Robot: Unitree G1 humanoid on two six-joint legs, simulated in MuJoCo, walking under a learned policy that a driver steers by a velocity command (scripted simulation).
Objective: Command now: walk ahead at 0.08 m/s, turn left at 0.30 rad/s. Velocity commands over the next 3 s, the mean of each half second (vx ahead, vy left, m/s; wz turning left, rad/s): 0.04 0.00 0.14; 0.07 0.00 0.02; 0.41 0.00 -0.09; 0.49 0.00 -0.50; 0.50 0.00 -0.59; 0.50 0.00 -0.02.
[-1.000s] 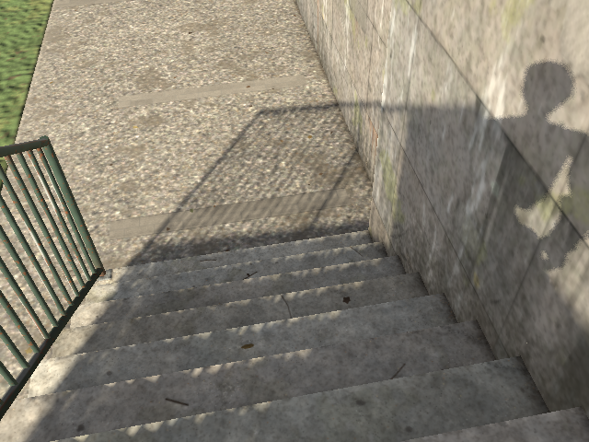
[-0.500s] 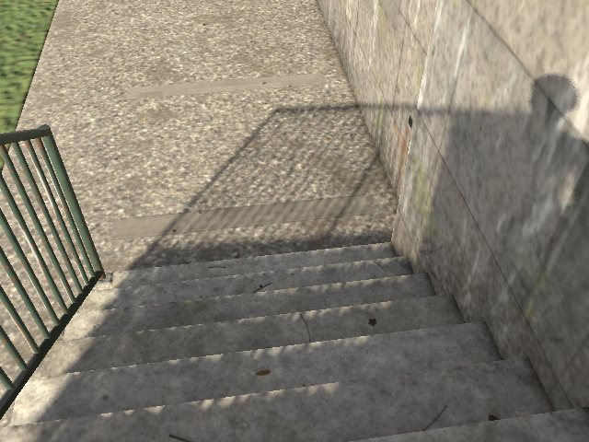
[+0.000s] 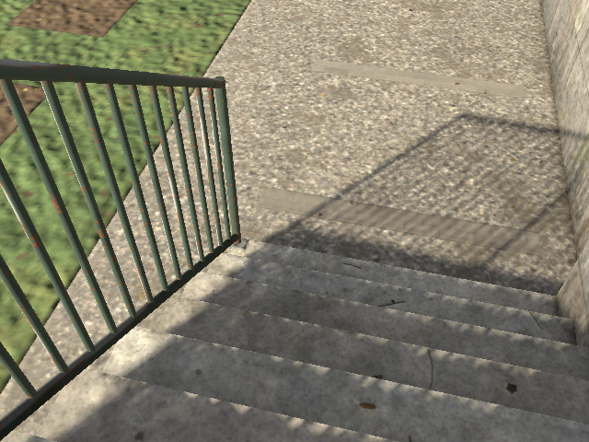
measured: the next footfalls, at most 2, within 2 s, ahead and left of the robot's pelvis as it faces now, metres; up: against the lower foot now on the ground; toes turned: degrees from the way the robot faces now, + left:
left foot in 0.04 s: +0.05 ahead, +0.11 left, +0.00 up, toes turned +5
left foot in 1.36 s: +0.24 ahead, +0.19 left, -0.04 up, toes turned +8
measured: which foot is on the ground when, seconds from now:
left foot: up 0.00-0.02, down 0.04-0.98, up 1.00-1.00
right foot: down 0.00-1.00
